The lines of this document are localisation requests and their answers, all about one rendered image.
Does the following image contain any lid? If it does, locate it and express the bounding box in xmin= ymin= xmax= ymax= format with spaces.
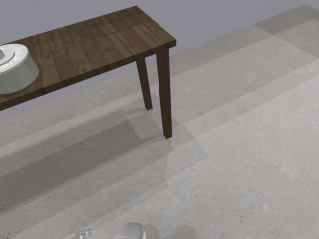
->
xmin=0 ymin=44 xmax=29 ymax=75

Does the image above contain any left robot thigh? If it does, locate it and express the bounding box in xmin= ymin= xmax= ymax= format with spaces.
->
xmin=113 ymin=222 xmax=147 ymax=239

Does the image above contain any table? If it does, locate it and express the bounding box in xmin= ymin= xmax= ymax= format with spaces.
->
xmin=0 ymin=6 xmax=176 ymax=139

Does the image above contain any robot left hand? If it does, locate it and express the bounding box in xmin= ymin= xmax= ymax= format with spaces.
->
xmin=69 ymin=228 xmax=92 ymax=239

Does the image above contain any pot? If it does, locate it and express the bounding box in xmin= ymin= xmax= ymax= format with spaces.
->
xmin=0 ymin=54 xmax=40 ymax=95

